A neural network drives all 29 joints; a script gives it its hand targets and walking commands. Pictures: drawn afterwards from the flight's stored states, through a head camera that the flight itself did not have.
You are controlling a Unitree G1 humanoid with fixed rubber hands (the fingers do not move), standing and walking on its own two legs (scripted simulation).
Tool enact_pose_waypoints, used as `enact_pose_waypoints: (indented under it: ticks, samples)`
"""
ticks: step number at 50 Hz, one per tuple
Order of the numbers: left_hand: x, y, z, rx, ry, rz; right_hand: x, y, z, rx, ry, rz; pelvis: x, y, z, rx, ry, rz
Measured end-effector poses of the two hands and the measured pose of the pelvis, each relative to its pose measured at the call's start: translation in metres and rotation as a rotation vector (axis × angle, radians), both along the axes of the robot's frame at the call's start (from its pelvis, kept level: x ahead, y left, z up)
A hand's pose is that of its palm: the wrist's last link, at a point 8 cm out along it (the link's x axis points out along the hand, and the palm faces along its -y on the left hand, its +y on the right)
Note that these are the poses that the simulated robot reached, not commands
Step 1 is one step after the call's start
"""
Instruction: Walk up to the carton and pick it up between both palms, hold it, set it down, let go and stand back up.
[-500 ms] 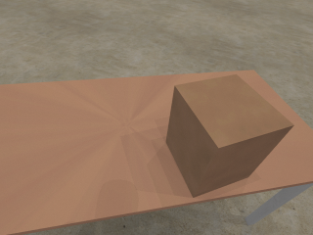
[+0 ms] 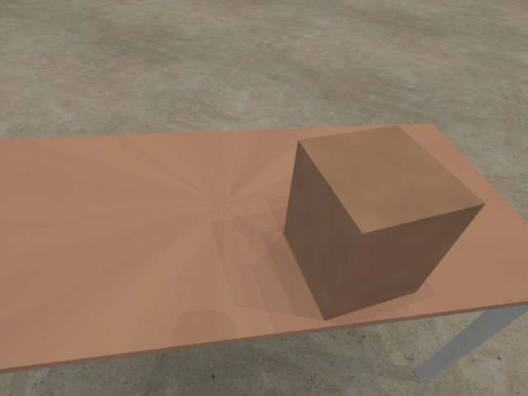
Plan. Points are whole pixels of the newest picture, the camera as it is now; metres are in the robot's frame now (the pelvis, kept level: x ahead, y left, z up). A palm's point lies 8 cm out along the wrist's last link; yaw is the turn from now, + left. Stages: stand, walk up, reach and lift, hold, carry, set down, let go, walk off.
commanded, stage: walk up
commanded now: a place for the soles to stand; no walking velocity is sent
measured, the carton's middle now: (361, 221) +0.43 -0.17 +0.05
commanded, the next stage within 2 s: none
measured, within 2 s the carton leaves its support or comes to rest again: neither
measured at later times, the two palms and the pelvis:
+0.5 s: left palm out of the picture +0.08 +0.26 -0.13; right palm out of the picture +0.04 -0.29 -0.11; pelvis +0.00 -0.03 +0.00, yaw +8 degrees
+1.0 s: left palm out of the picture -0.05 +0.03 -0.11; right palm out of the picture +0.13 -0.50 -0.12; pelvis -0.05 -0.26 -0.01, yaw +17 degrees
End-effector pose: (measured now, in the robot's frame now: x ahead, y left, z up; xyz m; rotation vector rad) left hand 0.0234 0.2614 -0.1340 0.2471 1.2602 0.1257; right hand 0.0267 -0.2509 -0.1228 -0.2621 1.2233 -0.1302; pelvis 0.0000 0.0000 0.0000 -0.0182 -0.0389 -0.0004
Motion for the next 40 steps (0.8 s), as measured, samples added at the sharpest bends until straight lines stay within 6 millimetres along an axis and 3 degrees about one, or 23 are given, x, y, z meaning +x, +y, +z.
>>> enact_pose_waypoints:
  ticks: [13,19,22,27,30,36,40]
  samples:
    - [-0.006,-0.006,-0.002,-0.003,0.040,0.019,0.012,-0.004,0.000,-0.006,0.023,0.022,0.009,-0.004,0.000,0.000,0.024,0.023]
    - [0.004,-0.006,-0.003,0.002,0.025,0.018,0.033,-0.005,-0.001,-0.012,-0.009,0.044,0.015,-0.005,-0.002,-0.002,0.026,0.031]
    - [0.023,0.000,-0.003,0.035,0.019,-0.011,0.034,-0.013,0.005,-0.058,-0.034,0.031,0.009,-0.015,-0.003,0.005,0.035,0.070]
    - [0.073,-0.013,0.010,0.058,-0.150,0.003,-0.004,-0.056,0.025,-0.157,0.079,0.036,-0.004,-0.046,0.003,-0.010,0.042,0.157]
    - [0.089,-0.036,0.012,0.038,-0.222,0.014,-0.007,-0.091,0.030,-0.198,0.082,0.036,-0.010,-0.068,0.000,0.003,0.036,0.172]
    - [0.098,-0.100,0.015,0.016,-0.298,0.041,0.027,-0.158,0.023,-0.212,-0.064,0.074,-0.017,-0.126,-0.012,0.023,0.028,0.211]
    - [0.087,-0.145,0.014,0.038,-0.339,0.086,0.067,-0.211,0.002,-0.195,-0.161,0.153,-0.020,-0.177,-0.032,0.037,0.024,0.235]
